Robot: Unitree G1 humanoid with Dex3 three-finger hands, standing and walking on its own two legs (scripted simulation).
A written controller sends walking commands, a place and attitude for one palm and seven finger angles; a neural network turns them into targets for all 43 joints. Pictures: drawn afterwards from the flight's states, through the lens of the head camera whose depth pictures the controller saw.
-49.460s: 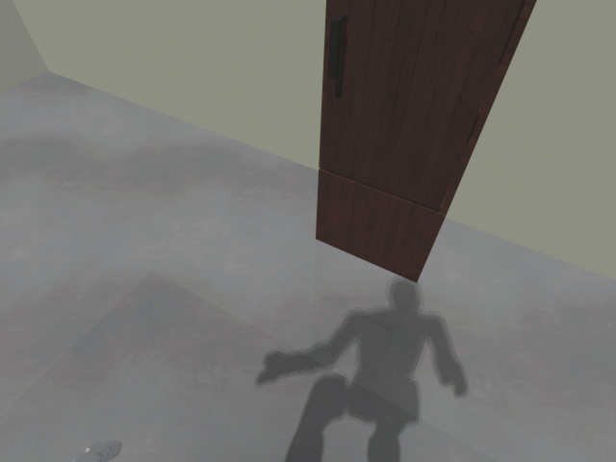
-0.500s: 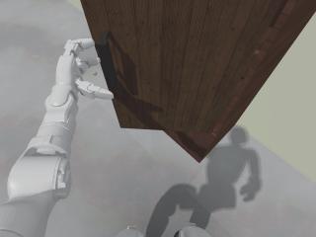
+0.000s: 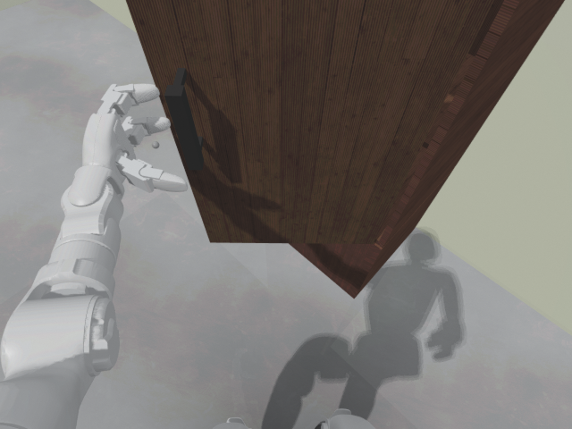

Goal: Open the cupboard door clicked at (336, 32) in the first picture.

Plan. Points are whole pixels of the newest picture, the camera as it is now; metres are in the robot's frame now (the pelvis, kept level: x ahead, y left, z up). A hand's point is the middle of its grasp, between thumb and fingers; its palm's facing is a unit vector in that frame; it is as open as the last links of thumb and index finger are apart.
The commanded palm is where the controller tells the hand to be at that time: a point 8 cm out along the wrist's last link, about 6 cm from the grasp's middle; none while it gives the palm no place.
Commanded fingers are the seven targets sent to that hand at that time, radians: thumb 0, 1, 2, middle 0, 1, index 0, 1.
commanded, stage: move the hooked fingers beside the handle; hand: left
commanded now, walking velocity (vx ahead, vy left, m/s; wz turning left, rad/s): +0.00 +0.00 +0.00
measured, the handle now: (188, 122) +0.52 +0.14 +0.11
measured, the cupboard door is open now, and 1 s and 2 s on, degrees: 43 43 43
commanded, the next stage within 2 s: slide the fingers in behind the handle in 1.58 s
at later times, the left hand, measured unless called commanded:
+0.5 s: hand (150, 140) +0.48 +0.19 +0.11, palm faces -0.04 -1.00 -0.01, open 14.1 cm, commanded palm +0.46 +0.24 +0.11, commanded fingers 0.00 -0.50 0.30 -0.30 -1.20 -0.30 -1.20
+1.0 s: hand (134, 142) +0.48 +0.21 +0.11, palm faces -0.06 -1.00 +0.01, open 14.0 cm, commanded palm +0.46 +0.25 +0.11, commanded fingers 0.00 -0.50 0.30 -0.30 -1.20 -0.30 -1.20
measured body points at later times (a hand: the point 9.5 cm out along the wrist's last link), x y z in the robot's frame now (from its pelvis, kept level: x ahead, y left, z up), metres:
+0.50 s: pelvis +0.00 +0.00 +0.00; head +0.09 +0.00 +0.44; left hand +0.48 +0.25 +0.11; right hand +0.02 -0.27 -0.12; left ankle -0.02 +0.10 -0.70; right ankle +0.02 -0.11 -0.70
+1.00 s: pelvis +0.00 +0.01 +0.00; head +0.09 +0.02 +0.44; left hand +0.47 +0.27 +0.11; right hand +0.03 -0.27 -0.11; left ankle -0.02 +0.10 -0.70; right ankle +0.02 -0.11 -0.70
